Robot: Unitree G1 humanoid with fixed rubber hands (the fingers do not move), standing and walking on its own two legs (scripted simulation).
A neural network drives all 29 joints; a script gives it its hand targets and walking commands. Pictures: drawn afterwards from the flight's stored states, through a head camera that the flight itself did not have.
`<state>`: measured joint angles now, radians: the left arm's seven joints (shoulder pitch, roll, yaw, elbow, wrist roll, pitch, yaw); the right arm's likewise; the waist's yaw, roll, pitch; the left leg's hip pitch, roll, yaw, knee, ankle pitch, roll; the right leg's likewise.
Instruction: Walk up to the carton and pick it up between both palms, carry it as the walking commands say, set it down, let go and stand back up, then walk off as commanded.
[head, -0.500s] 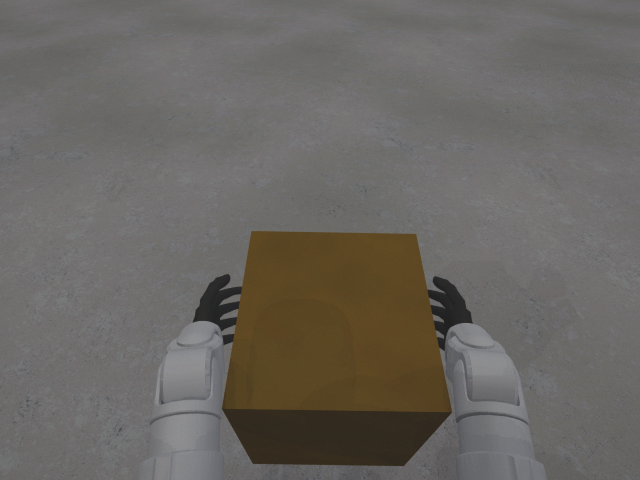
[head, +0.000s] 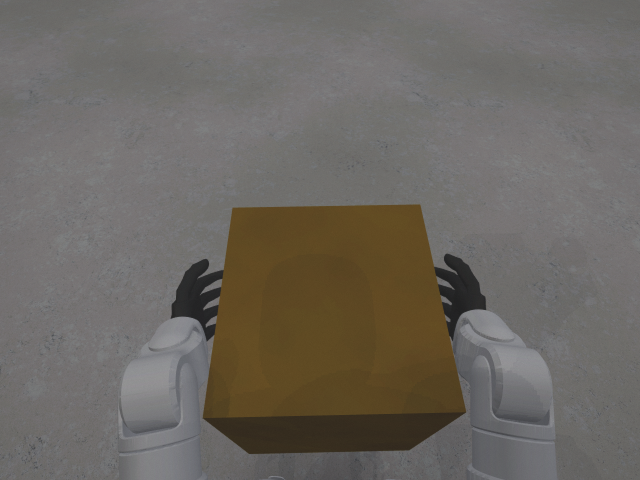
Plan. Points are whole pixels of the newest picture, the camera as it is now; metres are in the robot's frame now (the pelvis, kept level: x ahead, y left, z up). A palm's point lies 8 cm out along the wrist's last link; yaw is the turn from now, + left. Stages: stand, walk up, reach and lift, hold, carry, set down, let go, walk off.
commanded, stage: carry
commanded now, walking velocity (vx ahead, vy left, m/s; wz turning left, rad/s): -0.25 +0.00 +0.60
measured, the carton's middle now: (328, 338) +0.29 +0.01 +0.01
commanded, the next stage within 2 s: none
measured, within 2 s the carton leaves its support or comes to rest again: neither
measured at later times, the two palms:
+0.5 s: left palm out of the picture +0.04 +0.23 +0.07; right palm (414, 454) +0.14 -0.07 +0.09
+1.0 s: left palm out of the picture -0.17 +0.18 +0.11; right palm out of the picture +0.00 -0.08 +0.10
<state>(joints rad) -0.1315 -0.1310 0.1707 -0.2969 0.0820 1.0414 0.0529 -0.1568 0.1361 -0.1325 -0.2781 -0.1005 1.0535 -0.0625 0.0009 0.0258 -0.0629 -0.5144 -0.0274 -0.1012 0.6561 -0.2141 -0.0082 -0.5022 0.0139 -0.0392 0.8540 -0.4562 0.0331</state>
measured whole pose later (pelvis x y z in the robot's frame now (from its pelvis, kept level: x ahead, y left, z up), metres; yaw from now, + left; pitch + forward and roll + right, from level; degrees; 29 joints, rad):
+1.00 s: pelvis -0.30 -0.08 +0.02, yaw +32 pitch +3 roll +3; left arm -0.06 -0.13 0.12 -0.42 0.08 1.14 0.07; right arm -0.11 0.13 -0.11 -0.41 -0.09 1.18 -0.07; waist -0.03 0.01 -0.07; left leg -0.56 -0.01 0.02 1.15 -0.43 -0.09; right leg -0.35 -0.11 -0.15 0.55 -0.25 -0.03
